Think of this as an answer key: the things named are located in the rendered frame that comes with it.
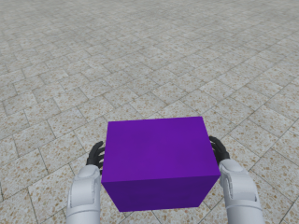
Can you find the carton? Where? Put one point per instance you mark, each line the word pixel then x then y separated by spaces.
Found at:
pixel 157 164

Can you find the left robot forearm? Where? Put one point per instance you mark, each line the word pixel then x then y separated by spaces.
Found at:
pixel 83 198

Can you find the robot right hand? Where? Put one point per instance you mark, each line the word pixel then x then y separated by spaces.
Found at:
pixel 219 149

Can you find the robot left hand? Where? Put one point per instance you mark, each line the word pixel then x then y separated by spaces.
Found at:
pixel 94 156

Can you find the right robot forearm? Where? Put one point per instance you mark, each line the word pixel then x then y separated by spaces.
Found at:
pixel 241 198

